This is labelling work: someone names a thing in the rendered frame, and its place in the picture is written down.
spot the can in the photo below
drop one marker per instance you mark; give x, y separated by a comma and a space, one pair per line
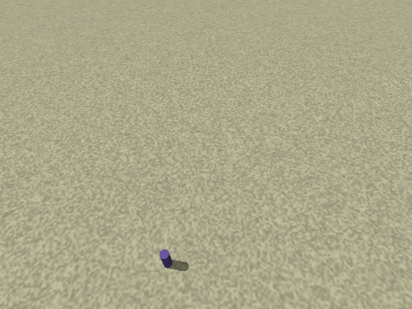
166, 259

